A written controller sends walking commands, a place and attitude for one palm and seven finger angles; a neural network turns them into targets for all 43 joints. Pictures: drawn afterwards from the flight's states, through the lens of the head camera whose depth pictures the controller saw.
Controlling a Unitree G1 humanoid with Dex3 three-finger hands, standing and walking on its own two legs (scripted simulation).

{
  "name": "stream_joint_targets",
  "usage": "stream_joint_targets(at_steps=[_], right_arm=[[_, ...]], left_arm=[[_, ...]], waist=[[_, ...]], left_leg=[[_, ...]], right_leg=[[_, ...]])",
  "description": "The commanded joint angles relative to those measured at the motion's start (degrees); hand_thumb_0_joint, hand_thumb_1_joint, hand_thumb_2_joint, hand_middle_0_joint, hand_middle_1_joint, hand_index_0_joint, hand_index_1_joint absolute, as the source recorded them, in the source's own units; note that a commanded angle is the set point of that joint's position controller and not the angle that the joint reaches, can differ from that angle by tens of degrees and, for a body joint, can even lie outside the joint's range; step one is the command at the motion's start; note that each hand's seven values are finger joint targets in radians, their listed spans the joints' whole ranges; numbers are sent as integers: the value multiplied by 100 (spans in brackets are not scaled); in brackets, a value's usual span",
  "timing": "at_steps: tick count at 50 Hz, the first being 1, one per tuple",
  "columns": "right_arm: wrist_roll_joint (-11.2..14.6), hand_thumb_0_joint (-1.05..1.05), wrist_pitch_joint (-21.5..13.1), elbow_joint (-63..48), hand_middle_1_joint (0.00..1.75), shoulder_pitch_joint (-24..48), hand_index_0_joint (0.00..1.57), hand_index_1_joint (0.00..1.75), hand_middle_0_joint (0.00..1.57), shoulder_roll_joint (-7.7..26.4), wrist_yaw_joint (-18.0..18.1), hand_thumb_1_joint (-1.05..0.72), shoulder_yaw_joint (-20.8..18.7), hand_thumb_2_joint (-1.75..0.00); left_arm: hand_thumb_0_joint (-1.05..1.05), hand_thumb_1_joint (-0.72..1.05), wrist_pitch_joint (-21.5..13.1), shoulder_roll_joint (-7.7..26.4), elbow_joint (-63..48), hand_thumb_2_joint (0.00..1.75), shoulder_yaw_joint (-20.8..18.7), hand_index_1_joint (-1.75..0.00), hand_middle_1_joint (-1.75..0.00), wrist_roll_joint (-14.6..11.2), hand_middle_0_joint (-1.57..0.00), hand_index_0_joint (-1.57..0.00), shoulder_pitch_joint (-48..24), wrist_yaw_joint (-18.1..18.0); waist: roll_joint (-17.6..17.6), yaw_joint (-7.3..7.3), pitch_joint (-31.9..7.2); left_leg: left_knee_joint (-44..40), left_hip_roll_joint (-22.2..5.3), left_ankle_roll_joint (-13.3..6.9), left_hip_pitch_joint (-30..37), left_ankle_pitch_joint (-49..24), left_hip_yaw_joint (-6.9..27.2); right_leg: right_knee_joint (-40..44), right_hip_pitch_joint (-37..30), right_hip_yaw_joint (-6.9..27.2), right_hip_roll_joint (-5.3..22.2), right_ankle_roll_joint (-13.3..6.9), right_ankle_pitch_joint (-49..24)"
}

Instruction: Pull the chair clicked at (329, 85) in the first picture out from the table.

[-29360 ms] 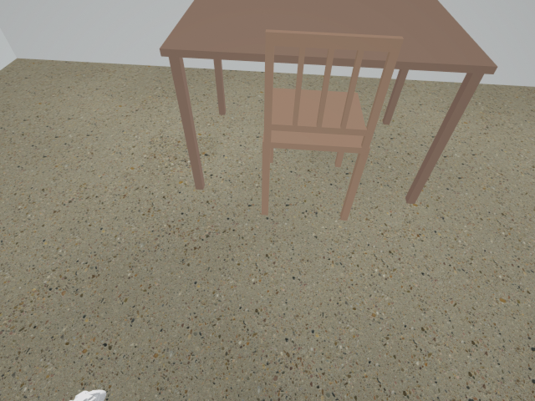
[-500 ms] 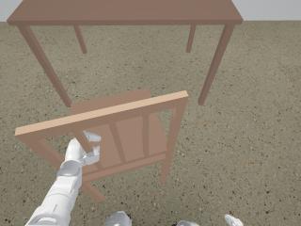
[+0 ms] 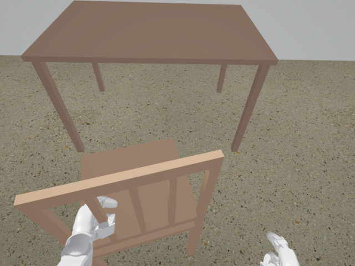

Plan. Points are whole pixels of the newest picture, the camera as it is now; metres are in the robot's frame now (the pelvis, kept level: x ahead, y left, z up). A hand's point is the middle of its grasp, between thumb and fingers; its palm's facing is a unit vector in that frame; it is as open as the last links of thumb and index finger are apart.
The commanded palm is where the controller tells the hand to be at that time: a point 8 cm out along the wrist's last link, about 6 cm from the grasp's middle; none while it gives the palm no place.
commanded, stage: stop walking, hand still on the chair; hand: left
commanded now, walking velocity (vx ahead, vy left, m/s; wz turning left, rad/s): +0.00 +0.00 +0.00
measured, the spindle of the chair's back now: (138, 211) +0.27 +0.12 -0.09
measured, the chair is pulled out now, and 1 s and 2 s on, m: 0.59 0.59 0.59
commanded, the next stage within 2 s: open the thumb and straighten the fingers in 0.28 s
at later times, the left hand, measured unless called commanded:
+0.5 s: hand (108, 223) +0.23 +0.19 -0.07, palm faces +0.10 -0.97 -0.20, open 5.7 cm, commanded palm +0.21 +0.23 -0.05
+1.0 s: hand (108, 216) +0.25 +0.19 -0.07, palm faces +0.12 -0.97 -0.22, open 16.0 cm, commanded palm +0.23 +0.24 -0.05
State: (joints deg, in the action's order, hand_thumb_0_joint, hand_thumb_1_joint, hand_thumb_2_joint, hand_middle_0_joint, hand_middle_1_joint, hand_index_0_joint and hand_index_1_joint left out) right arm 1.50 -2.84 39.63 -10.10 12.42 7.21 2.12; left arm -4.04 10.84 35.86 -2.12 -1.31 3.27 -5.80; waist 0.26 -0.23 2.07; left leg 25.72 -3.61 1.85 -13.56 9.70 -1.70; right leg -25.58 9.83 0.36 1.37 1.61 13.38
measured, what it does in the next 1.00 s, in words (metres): stands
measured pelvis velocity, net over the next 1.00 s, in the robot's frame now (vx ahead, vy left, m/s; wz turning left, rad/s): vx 0.03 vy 0.00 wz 0.06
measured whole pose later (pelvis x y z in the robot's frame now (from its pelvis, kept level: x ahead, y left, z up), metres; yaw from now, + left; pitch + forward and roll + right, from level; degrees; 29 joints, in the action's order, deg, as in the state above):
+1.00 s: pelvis +0.03 +0.00 -0.04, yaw +3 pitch +9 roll +0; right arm 1.8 -8.4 32.3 -13.1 14.7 4.9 2.1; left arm 11.4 12.2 8.6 -2.1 -3.8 13.5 -1.7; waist -3.1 -1.2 -5.4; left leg 47.3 -1.9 1.7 -34.3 21.6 1.7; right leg -46.9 28.6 -2.3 3.3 1.9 26.7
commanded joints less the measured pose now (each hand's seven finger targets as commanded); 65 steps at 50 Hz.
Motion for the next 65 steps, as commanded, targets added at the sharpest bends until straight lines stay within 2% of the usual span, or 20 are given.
stream_joint_targets(at_steps=[1,10,19,20,21,23,25,29,30,31,35,37,40,44,45,47,49,60,61,65], right_arm=[[-40,0,-175,-761,30,393,20,30,20,693,33,-90,-242,-90],[-36,0,-93,-758,30,427,20,30,20,673,42,-90,-219,-90],[-28,0,-39,-802,30,435,20,30,20,658,49,-90,-220,-90],[169,0,-79,-827,30,353,20,30,20,902,-227,-90,-304,-90],[202,0,-125,-964,30,452,20,30,20,942,-335,-90,-359,-90],[200,0,-241,-1108,30,478,20,30,20,918,-435,-90,-411,-90],[166,0,-373,-1190,30,474,20,30,20,851,-475,-90,-402,-90],[137,0,-524,-1281,30,418,20,30,20,922,-452,-90,-406,-90],[128,0,-554,-1303,30,401,20,30,20,950,-429,-90,-425,-90],[120,0,-584,-1333,30,389,20,30,20,984,-395,-90,-425,-90],[91,0,-714,-1383,30,313,20,30,20,982,-280,-90,-382,-90],[73,0,-768,-1420,30,246,20,30,20,1020,-241,-90,-399,-90],[62,0,-834,-1482,30,149,20,30,20,1002,-222,-90,-389,-90],[36,0,-867,-1582,30,59,20,30,20,983,-221,-90,-371,-90],[39,0,-854,-1555,30,7,20,30,20,1008,-202,-90,-370,-90],[16,0,-828,-1560,30,-29,20,30,20,1002,-167,-90,-380,-90],[21,0,-822,-1594,30,-92,20,30,20,973,-157,-90,-375,-90],[23,0,-859,-1689,30,-129,20,30,20,922,-117,-90,-418,-90],[19,0,-844,-1662,30,-128,20,30,20,927,-104,-90,-438,-90],[33,0,-828,-1781,30,-11,20,30,20,818,-116,-90,-464,-90]], left_arm=[[0,90,-343,1009,-1446,90,-262,-145,-145,108,-50,-50,-1075,-74],[0,90,-295,926,-1564,90,-180,-145,-145,95,-50,-50,-848,-73],[0,90,-314,880,-1626,90,-146,-145,-145,67,-50,-50,-521,-79],[0,78,25,392,-1167,84,217,-145,-145,-80,-50,-50,-326,48],[0,66,-9,692,-1772,78,-67,-145,-145,-112,-50,-50,-700,124],[0,42,3,923,-2193,67,-249,-145,-145,-162,-50,-50,-376,166],[0,17,37,694,-2594,55,-40,-145,-145,-168,-50,-50,-392,202],[0,-31,327,615,-2664,32,-1,-145,-145,-204,-50,-50,-264,232],[0,-43,399,671,-2692,26,-88,-138,-138,-207,-47,-47,-109,231],[0,-55,438,1027,-3022,20,-383,-130,-130,-210,-45,-45,-345,202],[0,-55,755,745,-3098,20,-204,-101,-101,-263,-35,-35,-243,234],[0,-55,856,828,-3220,20,-309,-87,-87,-295,-30,-30,-93,274],[0,-55,974,771,-3520,20,-233,-65,-65,-268,-22,-22,63,339],[0,-55,1142,724,-3777,20,-182,-36,-36,-237,-13,-13,455,337],[0,-55,1169,1013,-3868,20,-436,-29,-29,-238,-10,-10,214,307],[0,-55,1251,1102,-3826,20,-592,-14,-14,-248,-5,-5,452,311],[0,-55,1262,962,-3941,20,-484,0,0,-266,0,0,519,371],[0,-55,1303,853,-4545,20,-300,0,0,-255,0,0,1210,425],[0,-55,1300,1026,-4492,20,-494,0,0,-237,0,0,1199,389],[0,-55,1324,856,-4754,20,-414,0,0,-234,0,0,2090,354]], waist=[[-424,-12,-1077],[-306,-8,-1172],[-436,6,-1035],[324,-377,-629],[445,-225,-773],[-175,-142,-991],[-575,-187,-1133],[-301,-217,-1151],[-306,-169,-1235],[-411,-136,-1406],[-138,-201,-1460],[73,-156,-1644],[-140,-171,-1798],[-65,-154,-1819],[-31,-194,-1824],[123,-146,-1826],[131,-192,-1877],[-131,-209,-1843],[-38,-189,-1810],[-150,-55,-1885]], left_leg=[[-361,-344,-308,882,-603,401],[-286,-333,-317,1036,-948,354],[-376,-307,-325,921,-742,387],[-224,-116,-234,108,3,278],[-120,-56,-268,-215,330,273],[84,59,-282,-375,752,234],[315,97,-269,-421,749,221],[687,132,-284,-836,924,281],[765,135,-276,-869,923,268],[814,148,-278,-855,878,282],[1072,161,-295,-935,694,297],[1204,176,-302,-991,445,304],[1393,184,-290,-922,88,272],[1566,197,-295,-993,-169,263],[1611,202,-300,-1015,-179,270],[1688,221,-315,-1116,-271,242],[1772,239,-328,-1083,-384,200],[1933,231,-315,-1057,-780,255],[1927,230,-316,-1105,-663,257],[1907,230,-305,-1133,-754,235]], right_leg=[[512,286,271,359,-257,-710],[533,251,248,398,-254,-1056],[585,287,168,403,-254,-750],[162,580,-371,196,-201,-250],[40,612,-379,157,-219,-76],[-122,736,-324,140,-250,271],[-334,1009,-340,104,-263,292],[-669,1461,-399,67,-231,488],[-748,1525,-393,68,-223,515],[-803,1509,-381,78,-225,484],[-1010,1741,-439,52,-184,369],[-1122,1655,-444,43,-193,122],[-1294,1716,-454,66,-180,-232],[-1430,1742,-474,75,-166,-534],[-1441,1761,-452,72,-157,-605],[-1456,1678,-438,67,-157,-794],[-1513,1677,-436,81,-129,-1015],[-1667,1765,-505,98,-131,-1308],[-1660,1808,-513,84,-130,-1175],[-1692,1662,-519,104,-155,-1239]])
